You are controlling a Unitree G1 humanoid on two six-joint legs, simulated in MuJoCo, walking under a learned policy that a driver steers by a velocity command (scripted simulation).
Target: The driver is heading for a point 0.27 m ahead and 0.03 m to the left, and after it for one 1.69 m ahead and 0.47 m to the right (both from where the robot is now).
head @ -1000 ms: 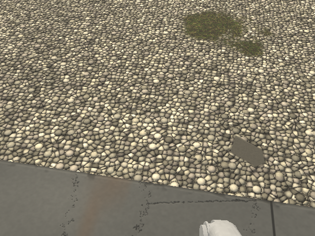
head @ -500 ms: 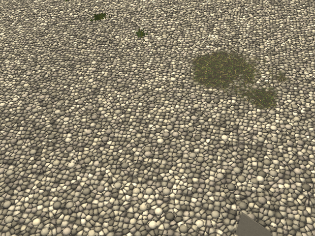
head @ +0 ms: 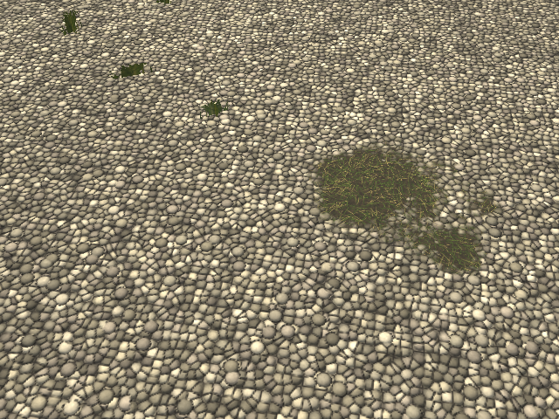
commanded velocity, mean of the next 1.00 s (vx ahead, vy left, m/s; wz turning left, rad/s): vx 0.50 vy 0.00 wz -0.39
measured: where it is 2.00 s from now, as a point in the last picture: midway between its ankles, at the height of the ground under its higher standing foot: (387, 259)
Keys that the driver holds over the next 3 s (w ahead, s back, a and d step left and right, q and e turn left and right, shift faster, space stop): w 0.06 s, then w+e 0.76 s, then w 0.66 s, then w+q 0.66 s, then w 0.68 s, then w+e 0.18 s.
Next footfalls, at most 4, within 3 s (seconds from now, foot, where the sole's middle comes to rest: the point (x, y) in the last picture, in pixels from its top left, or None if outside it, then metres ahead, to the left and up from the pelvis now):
0.28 right None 0.33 -0.11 -0.78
0.84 left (291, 359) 0.67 -0.03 -0.78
1.34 right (401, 315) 0.79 -0.33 -0.78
1.88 left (365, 219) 1.13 -0.28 -0.78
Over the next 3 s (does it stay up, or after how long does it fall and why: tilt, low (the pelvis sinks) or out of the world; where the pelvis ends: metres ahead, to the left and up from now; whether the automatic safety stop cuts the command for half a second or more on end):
stays up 1.56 -0.37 -0.02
